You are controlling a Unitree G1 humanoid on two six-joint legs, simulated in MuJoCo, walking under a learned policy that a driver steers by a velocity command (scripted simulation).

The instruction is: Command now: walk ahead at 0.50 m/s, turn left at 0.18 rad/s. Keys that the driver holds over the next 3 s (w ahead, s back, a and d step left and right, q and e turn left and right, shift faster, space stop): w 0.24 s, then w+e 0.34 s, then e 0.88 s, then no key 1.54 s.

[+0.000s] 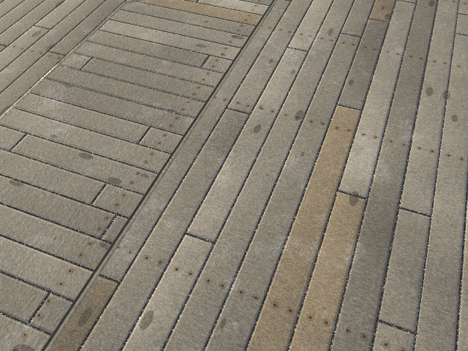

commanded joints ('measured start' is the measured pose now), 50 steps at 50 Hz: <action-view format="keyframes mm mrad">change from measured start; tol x32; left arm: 1 123 112 29 -14 6 11 6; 50 25 169 59 -160 -14 107 22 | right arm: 1 -103 -124 -27 -117 -17 -30 2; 50 -177 -142 -39 -60 -34 20 -25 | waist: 1 72 -65 -11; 18 74 -115 37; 22 -55 277 -382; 31 50 56 23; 50 28 -61 -160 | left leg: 1 -450 127 15 108 122 -6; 18 -183 97 108 -608 420 -16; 22 714 504 -459 -688 270 235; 30 141 344 17 -943 502 163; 43 248 312 318 -517 935 51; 46 -326 0 123 292 -283 -115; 50 -340 124 39 111 0 -84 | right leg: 1 375 -314 459 -290 -110 -189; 18 362 -280 216 -268 253 -130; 20 291 -206 165 -43 404 -83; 22 -242 -9 58 579 -378 17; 24 -390 -87 141 738 -319 17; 43 63 -33 -56 -3 93 -43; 45 496 -279 337 0 897 -207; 46 633 -444 692 -76 764 -404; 50 275 -266 415 -182 302 -237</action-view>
